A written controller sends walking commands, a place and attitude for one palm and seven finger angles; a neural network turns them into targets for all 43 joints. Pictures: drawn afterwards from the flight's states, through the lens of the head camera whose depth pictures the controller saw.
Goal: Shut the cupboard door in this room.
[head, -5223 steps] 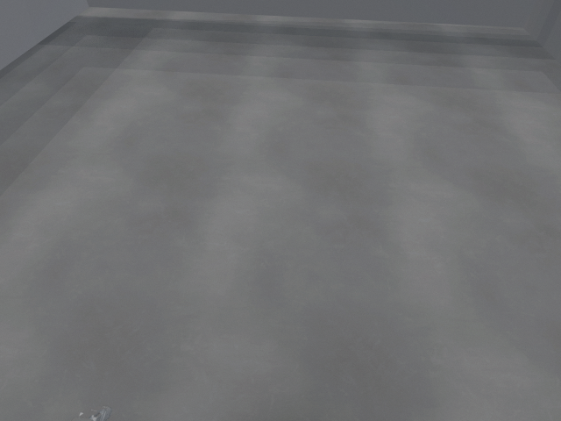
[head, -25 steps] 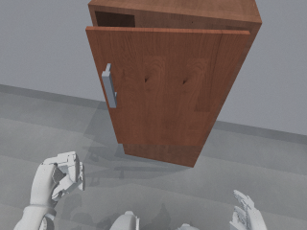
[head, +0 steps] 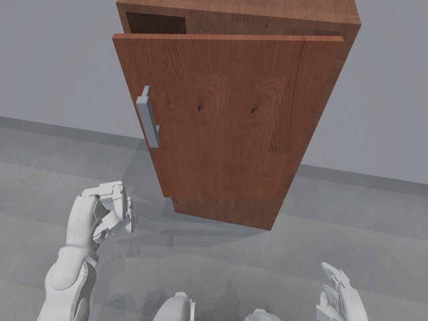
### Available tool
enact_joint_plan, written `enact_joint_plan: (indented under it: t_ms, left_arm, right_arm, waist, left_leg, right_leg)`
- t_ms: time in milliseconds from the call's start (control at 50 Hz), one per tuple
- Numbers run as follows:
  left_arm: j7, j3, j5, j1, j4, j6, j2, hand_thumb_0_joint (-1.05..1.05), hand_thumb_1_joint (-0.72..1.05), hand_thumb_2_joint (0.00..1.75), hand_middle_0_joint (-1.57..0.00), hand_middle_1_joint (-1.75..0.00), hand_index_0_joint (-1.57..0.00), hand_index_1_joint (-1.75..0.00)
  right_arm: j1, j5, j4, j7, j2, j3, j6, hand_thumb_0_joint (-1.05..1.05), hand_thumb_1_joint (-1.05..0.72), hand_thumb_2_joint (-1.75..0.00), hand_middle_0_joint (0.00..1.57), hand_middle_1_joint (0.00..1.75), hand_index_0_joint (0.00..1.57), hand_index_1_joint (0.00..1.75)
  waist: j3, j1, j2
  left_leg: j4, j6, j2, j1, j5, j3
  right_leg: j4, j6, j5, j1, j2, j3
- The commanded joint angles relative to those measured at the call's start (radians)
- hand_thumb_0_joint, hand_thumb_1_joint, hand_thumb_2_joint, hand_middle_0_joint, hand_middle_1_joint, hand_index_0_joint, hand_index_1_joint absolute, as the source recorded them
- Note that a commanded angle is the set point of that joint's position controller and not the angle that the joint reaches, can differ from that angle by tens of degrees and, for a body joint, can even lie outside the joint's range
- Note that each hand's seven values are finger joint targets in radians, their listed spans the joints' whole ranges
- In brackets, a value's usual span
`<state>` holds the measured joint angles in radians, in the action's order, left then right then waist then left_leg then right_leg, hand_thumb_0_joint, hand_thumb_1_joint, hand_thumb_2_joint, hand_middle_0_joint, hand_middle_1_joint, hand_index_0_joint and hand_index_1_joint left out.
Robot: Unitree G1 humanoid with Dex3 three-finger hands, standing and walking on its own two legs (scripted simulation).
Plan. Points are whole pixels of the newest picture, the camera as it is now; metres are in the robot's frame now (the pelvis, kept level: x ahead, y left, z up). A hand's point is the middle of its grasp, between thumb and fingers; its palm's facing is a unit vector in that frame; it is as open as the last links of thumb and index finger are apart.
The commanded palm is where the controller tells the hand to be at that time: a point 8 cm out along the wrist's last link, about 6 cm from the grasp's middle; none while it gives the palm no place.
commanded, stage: bring the fist close to the handle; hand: left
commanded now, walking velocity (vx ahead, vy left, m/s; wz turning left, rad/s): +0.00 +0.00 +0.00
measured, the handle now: (150, 117) +0.52 +0.18 +0.06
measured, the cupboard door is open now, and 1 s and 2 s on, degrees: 10 10 0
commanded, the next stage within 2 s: push the door shut along its arc in 1.10 s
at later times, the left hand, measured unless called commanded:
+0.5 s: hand (153, 167) +0.38 +0.14 +0.06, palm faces +0.00 -1.00 -0.03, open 3.1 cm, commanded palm +0.37 +0.20 +0.06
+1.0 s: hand (164, 148) +0.44 +0.13 +0.06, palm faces +0.03 -1.00 -0.03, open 3.1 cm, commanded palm +0.41 +0.19 +0.06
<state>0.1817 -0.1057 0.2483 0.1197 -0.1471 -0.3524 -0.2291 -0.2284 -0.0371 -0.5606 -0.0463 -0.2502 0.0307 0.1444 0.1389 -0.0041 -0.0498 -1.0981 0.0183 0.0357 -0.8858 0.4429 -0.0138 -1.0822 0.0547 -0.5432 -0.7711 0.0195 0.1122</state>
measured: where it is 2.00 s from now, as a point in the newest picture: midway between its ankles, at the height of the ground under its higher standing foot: outside the picture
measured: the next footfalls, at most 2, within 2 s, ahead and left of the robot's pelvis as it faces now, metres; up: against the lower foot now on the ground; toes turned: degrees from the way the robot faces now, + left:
none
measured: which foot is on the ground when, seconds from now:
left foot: down 0.00-1.00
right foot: down 0.00-1.00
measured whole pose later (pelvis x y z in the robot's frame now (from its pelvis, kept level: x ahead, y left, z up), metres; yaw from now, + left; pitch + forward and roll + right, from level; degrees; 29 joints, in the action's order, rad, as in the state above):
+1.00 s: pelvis +0.00 +0.00 +0.01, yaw -2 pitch +17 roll -1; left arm 0.04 -0.22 0.13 -0.54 -0.88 -0.47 -0.23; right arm -0.35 -0.01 -0.65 0.01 -0.26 -0.01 0.00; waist 0.14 -0.08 -0.04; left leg -1.04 0.02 0.05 -0.92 0.42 -0.06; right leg -1.05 0.05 -0.51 -0.84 0.03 0.07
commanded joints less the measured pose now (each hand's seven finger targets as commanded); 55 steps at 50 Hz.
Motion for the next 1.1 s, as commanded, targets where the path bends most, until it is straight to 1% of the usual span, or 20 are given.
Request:
enact_joint_plan:
  t_ms: [0,100,160,220,260,300,320,440,540,600,620,640,680,720,780,840,860,920,1020,1080]
  left_arm:
    - [-0.026,-0.105,0.009,-0.238,0.120,-0.049,-0.153,0.00,0.90,0.90,-1.30,-1.50,-1.30,-1.50]
    - [-0.045,-0.087,-0.004,-0.306,0.044,-0.064,-0.125,0.00,0.90,0.90,-1.30,-1.50,-1.30,-1.50]
    - [-0.046,-0.072,-0.015,-0.385,-0.009,-0.077,-0.121,0.00,0.90,0.90,-1.30,-1.50,-1.30,-1.50]
    - [-0.058,-0.076,-0.024,-0.494,-0.046,-0.091,-0.131,0.00,0.90,0.90,-1.30,-1.50,-1.30,-1.50]
    - [-0.067,-0.095,-0.028,-0.528,-0.077,-0.102,-0.142,0.00,0.90,0.90,-1.30,-1.50,-1.30,-1.50]
    - [-0.074,-0.062,-0.037,-0.568,-0.088,-0.112,-0.110,0.00,0.90,0.90,-1.30,-1.50,-1.30,-1.50]
    - [-0.081,-0.086,-0.039,-0.577,-0.105,-0.112,-0.133,0.00,0.90,0.90,-1.30,-1.50,-1.30,-1.50]
    - [-0.110,-0.085,-0.063,-0.722,-0.231,-0.114,-0.131,0.00,0.90,0.90,-1.30,-1.50,-1.30,-1.50]
    - [-0.133,-0.056,-0.082,-0.839,-0.316,-0.127,-0.095,0.00,0.90,0.90,-1.30,-1.50,-1.30,-1.50]
    - [-0.150,-0.075,-0.094,-0.931,-0.403,-0.134,-0.108,0.00,0.90,0.90,-1.30,-1.50,-1.30,-1.50]
    - [-0.158,-0.122,-0.098,-0.939,-0.434,-0.138,-0.153,0.00,0.90,0.90,-1.30,-1.50,-1.30,-1.50]
    - [-0.159,-0.115,-0.104,-0.966,-0.443,-0.143,-0.149,0.00,0.90,0.90,-1.30,-1.50,-1.30,-1.50]
    - [-0.162,-0.117,-0.114,-1.034,-0.495,-0.154,-0.151,0.00,0.90,0.90,-1.30,-1.50,-1.30,-1.50]
    - [-0.160,-0.151,-0.118,-1.014,-0.526,-0.165,-0.182,0.00,0.90,0.90,-1.30,-1.50,-1.30,-1.50]
    - [-0.147,-0.154,-0.113,-0.963,-0.513,-0.180,-0.174,0.00,0.90,0.90,-1.30,-1.50,-1.30,-1.50]
    - [-0.134,-0.137,-0.104,-0.965,-0.537,-0.175,-0.148,0.00,0.90,0.90,-1.30,-1.50,-1.30,-1.50]
    - [-0.132,-0.154,-0.106,-0.982,-0.527,-0.179,-0.177,0.00,0.90,0.90,-1.30,-1.50,-1.30,-1.50]
    - [-0.130,-0.123,-0.105,-1.057,-0.504,-0.193,-0.155,0.00,0.90,0.90,-1.30,-1.50,-1.30,-1.50]
    - [-0.138,-0.132,-0.109,-1.063,-0.512,-0.216,-0.167,0.00,0.90,0.90,-1.30,-1.50,-1.30,-1.50]
    - [-0.135,-0.143,-0.112,-1.058,-0.542,-0.214,-0.181,0.00,0.90,0.90,-1.30,-1.50,-1.30,-1.50]
  right_arm:
    - [0.021,0.001,0.129,-0.008,-0.125,-0.058,0.041,0.00,-0.90,-0.90,0.20,0.30,0.20,0.30]
    - [0.010,0.005,0.121,0.004,-0.125,-0.062,0.026,0.00,-0.90,-0.90,0.20,0.30,0.20,0.30]
    - [-0.002,0.005,0.107,0.009,-0.131,-0.064,0.014,0.00,-0.90,-0.90,0.20,0.30,0.20,0.30]
    - [-0.016,0.008,0.088,0.008,-0.136,-0.069,0.005,0.00,-0.90,-0.90,0.20,0.30,0.20,0.30]
    - [-0.016,0.009,0.080,0.011,-0.136,-0.071,-0.001,0.00,-0.90,-0.90,0.20,0.30,0.20,0.30]
    - [-0.023,0.010,0.076,0.014,-0.133,-0.074,-0.003,0.00,-0.90,-0.90,0.20,0.30,0.20,0.30]
    - [-0.032,0.013,0.070,0.015,-0.140,-0.077,-0.007,0.00,-0.90,-0.90,0.20,0.30,0.20,0.30]
    - [-0.056,0.015,0.043,0.020,-0.141,-0.078,-0.029,0.00,-0.90,-0.90,0.20,0.30,0.20,0.30]
    - [-0.082,0.018,0.028,0.031,-0.141,-0.082,-0.042,0.00,-0.90,-0.90,0.20,0.30,0.20,0.30]
    - [-0.101,0.024,0.011,0.036,-0.142,-0.082,-0.054,0.00,-0.90,-0.90,0.20,0.30,0.20,0.30]
    - [-0.112,0.026,0.008,0.034,-0.147,-0.086,-0.058,0.00,-0.90,-0.90,0.20,0.30,0.20,0.30]
    - [-0.109,0.028,0.011,0.036,-0.144,-0.083,-0.062,0.00,-0.90,-0.90,0.20,0.30,0.20,0.30]
    - [-0.120,0.031,0.001,0.040,-0.141,-0.082,-0.070,0.00,-0.90,-0.90,0.20,0.30,0.20,0.30]
    - [-0.130,0.033,0.008,0.043,-0.148,-0.086,-0.076,0.00,-0.90,-0.90,0.20,0.30,0.20,0.30]
    - [-0.137,0.034,0.023,0.053,-0.143,-0.088,-0.088,0.00,-0.90,-0.90,0.20,0.30,0.20,0.30]
    - [-0.148,0.031,0.022,0.056,-0.142,-0.090,-0.098,0.00,-0.90,-0.90,0.20,0.30,0.20,0.30]
    - [-0.151,0.030,0.021,0.053,-0.147,-0.092,-0.102,0.00,-0.90,-0.90,0.20,0.30,0.20,0.30]
    - [-0.156,0.028,0.016,0.047,-0.145,-0.092,-0.102,0.00,-0.90,-0.90,0.20,0.30,0.20,0.30]
    - [-0.157,0.031,0.000,0.044,-0.148,-0.094,-0.098,0.00,-0.90,-0.90,0.20,0.30,0.20,0.30]
    - [-0.157,0.031,-0.005,0.045,-0.149,-0.094,-0.102,0.00,-0.90,-0.90,0.20,0.30,0.20,0.30]
  waist:
    - [0.213,-0.014,0.043]
    - [0.243,-0.009,0.031]
    - [0.241,-0.027,0.063]
    - [0.246,-0.038,0.052]
    - [0.271,-0.032,0.041]
    - [0.297,-0.034,0.028]
    - [0.316,-0.032,0.027]
    - [0.315,-0.051,0.040]
    - [0.343,-0.066,0.020]
    - [0.325,-0.084,0.060]
    - [0.330,-0.075,0.080]
    - [0.347,-0.073,0.047]
    - [0.339,-0.085,0.048]
    - [0.362,-0.071,0.047]
    - [0.413,-0.053,0.035]
    - [0.369,-0.070,0.072]
    - [0.363,-0.071,0.083]
    - [0.346,-0.089,0.041]
    - [0.374,-0.090,0.015]
    - [0.374,-0.084,0.037]
  left_leg:
    - [0.156,0.015,-0.024,0.204,-0.161,0.039]
    - [0.170,0.013,-0.026,0.232,-0.191,0.030]
    - [0.164,0.015,-0.024,0.225,-0.211,0.029]
    - [0.157,0.016,-0.022,0.235,-0.210,0.029]
    - [0.160,0.014,-0.023,0.240,-0.214,0.028]
    - [0.162,0.013,-0.022,0.272,-0.240,0.029]
    - [0.157,0.014,-0.021,0.279,-0.255,0.031]
    - [0.158,0.012,-0.020,0.273,-0.245,0.033]
    - [0.158,0.008,-0.018,0.318,-0.270,0.042]
    - [0.151,0.011,-0.020,0.283,-0.246,0.040]
    - [0.147,0.013,-0.021,0.265,-0.244,0.039]
    - [0.147,0.011,-0.024,0.260,-0.246,0.034]
    - [0.143,0.011,-0.024,0.249,-0.227,0.034]
    - [0.139,0.013,-0.025,0.250,-0.233,0.032]
    - [0.142,0.013,-0.028,0.257,-0.281,0.020]
    - [0.144,0.016,-0.027,0.235,-0.257,0.018]
    - [0.145,0.017,-0.025,0.224,-0.247,0.017]
    - [0.146,0.020,-0.028,0.237,-0.210,0.020]
    - [0.142,0.019,-0.025,0.272,-0.224,0.025]
    - [0.145,0.017,-0.024,0.261,-0.220,0.028]
  right_leg:
    - [0.231,-0.044,0.222,0.096,-0.009,-0.138]
    - [0.226,-0.043,0.279,0.118,-0.011,-0.131]
    - [0.220,-0.047,0.322,0.120,-0.012,-0.135]
    - [0.217,-0.047,0.324,0.103,-0.009,-0.136]
    - [0.212,-0.044,0.328,0.106,-0.011,-0.134]
    - [0.202,-0.041,0.359,0.102,-0.008,-0.124]
    - [0.196,-0.041,0.376,0.105,-0.005,-0.122]
    - [0.196,-0.043,0.372,0.082,-0.003,-0.118]
    - [0.191,-0.038,0.384,0.049,0.003,-0.104]
    - [0.195,-0.043,0.372,0.036,0.005,-0.108]
    - [0.193,-0.045,0.375,0.048,0.006,-0.113]
    - [0.188,-0.044,0.381,0.054,0.003,-0.118]
    - [0.188,-0.044,0.363,0.039,0.004,-0.118]
    - [0.186,-0.043,0.366,0.047,0.008,-0.121]
    - [0.179,-0.043,0.433,0.098,0.006,-0.127]
    - [0.192,-0.048,0.417,0.088,0.010,-0.124]
    - [0.195,-0.049,0.410,0.092,0.008,-0.130]
    - [0.207,-0.048,0.363,0.062,0.008,-0.135]
    - [0.199,-0.046,0.365,0.044,0.011,-0.128]
    - [0.197,-0.046,0.361,0.050,0.010,-0.128]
